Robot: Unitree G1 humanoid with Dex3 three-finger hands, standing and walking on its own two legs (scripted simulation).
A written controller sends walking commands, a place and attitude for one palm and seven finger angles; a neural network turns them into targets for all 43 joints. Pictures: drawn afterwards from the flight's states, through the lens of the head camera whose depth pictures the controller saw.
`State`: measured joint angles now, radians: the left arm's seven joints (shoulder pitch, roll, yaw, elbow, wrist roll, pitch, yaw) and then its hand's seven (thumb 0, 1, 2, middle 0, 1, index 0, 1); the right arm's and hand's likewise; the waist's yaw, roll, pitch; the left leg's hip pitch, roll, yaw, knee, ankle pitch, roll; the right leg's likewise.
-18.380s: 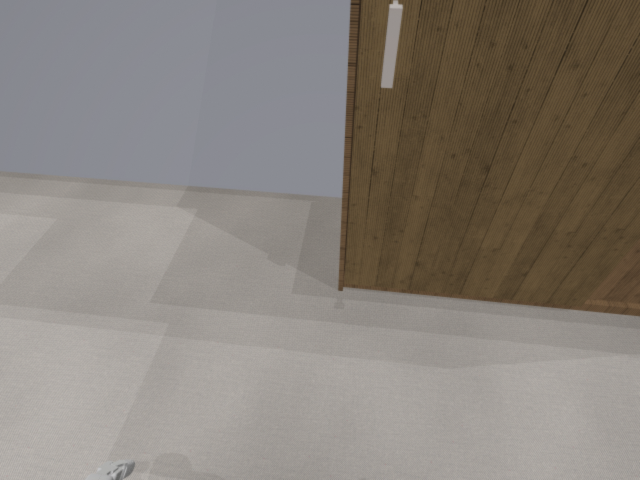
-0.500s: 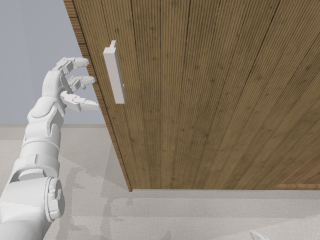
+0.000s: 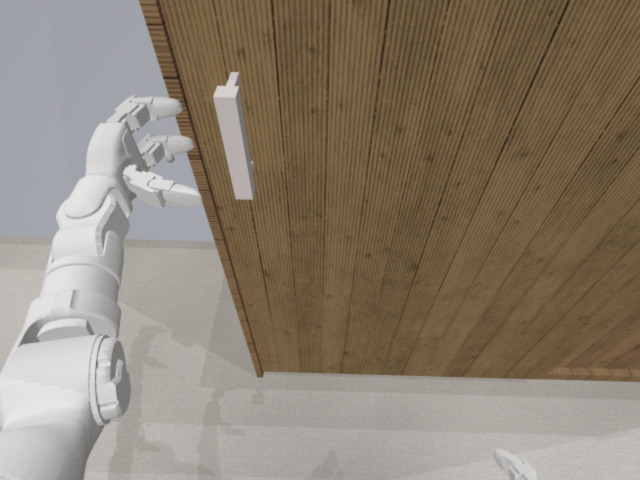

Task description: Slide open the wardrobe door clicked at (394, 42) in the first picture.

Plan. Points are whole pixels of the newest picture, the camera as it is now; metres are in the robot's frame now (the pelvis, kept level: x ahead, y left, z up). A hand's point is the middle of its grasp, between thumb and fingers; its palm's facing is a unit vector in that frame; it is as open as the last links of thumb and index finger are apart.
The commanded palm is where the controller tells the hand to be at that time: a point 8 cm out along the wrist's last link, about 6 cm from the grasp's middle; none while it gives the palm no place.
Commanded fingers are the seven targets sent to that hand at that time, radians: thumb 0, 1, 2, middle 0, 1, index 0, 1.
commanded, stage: move the hooked fingers beside the handle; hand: left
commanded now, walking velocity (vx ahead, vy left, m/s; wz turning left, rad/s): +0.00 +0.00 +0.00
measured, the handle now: (239, 138) +0.50 +0.11 +0.17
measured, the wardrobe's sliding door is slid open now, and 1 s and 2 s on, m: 0.00 0.00 0.00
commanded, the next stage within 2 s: feel for the door with the fingertips in 0.26 s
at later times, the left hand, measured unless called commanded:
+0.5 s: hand (183, 162) +0.44 +0.17 +0.18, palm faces -0.05 -1.00 +0.00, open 14.0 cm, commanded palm +0.42 +0.22 +0.17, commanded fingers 0.00 -0.50 0.30 -0.30 -1.20 -0.30 -1.20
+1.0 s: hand (208, 159) +0.46 +0.15 +0.17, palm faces -0.03 -1.00 +0.00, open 13.5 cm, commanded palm +0.44 +0.21 +0.17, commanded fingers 0.00 -0.50 0.30 -0.30 -1.20 -0.30 -1.20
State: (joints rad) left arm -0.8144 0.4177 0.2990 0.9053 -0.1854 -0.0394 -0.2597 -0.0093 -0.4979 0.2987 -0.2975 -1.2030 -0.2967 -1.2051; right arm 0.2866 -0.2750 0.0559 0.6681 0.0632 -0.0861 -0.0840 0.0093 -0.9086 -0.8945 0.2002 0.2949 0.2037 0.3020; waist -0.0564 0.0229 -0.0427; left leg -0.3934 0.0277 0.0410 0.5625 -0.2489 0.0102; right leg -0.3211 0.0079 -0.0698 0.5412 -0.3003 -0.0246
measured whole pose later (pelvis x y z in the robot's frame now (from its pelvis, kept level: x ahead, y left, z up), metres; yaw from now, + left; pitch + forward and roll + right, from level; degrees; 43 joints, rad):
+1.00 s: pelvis +0.01 -0.01 +0.00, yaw +0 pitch +5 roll +0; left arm -0.80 0.34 0.25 0.87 -0.16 -0.02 -0.19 -0.01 -0.50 0.30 -0.35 -1.23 -0.37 -1.25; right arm 0.31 -0.27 0.04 0.68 0.06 -0.05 -0.07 0.01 -0.91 -0.89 0.20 0.29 0.20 0.30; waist -0.05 0.04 -0.04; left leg -0.37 0.03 0.04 0.54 -0.25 0.00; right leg -0.31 0.01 -0.06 0.53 -0.31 -0.03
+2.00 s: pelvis +0.00 +0.00 +0.00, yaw +1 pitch +2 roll +0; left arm -0.74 0.22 0.13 0.72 -0.17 0.02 -0.07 -0.01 -0.50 0.30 -0.29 -1.22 -0.28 -1.23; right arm 0.28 -0.25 0.04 0.71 0.06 -0.07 -0.06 0.01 -0.91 -0.89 0.20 0.29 0.20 0.30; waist -0.01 0.04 -0.04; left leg -0.33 0.02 0.03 0.53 -0.23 0.01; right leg -0.26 0.00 -0.08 0.51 -0.29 -0.02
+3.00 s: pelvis +0.01 +0.00 +0.00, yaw -1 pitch +3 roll +0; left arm -0.68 0.21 0.18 0.67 -0.16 0.02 -0.07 -0.01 -0.43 0.33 -0.30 -1.21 -0.30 -1.21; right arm 0.29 -0.25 0.03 0.69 0.05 -0.04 -0.05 0.01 -0.91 -0.89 0.20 0.29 0.20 0.30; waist -0.03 0.03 -0.05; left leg -0.31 0.03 0.06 0.51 -0.25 0.01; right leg -0.25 0.01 -0.04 0.49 -0.30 -0.02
